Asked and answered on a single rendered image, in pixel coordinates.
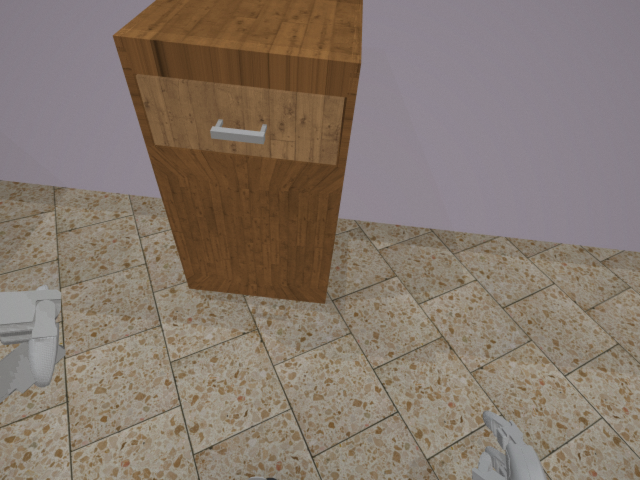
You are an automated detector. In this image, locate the left robot hand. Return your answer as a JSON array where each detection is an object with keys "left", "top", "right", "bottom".
[{"left": 0, "top": 285, "right": 66, "bottom": 403}]

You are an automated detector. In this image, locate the drawer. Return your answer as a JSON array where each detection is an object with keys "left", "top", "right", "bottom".
[{"left": 136, "top": 74, "right": 345, "bottom": 165}]

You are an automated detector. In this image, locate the cabinet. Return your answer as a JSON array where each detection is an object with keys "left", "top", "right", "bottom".
[{"left": 113, "top": 0, "right": 363, "bottom": 304}]

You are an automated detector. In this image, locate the handle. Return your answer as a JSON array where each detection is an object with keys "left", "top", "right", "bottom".
[{"left": 210, "top": 119, "right": 267, "bottom": 144}]

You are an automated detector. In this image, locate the right robot hand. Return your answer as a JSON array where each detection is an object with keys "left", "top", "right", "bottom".
[{"left": 472, "top": 410, "right": 547, "bottom": 480}]

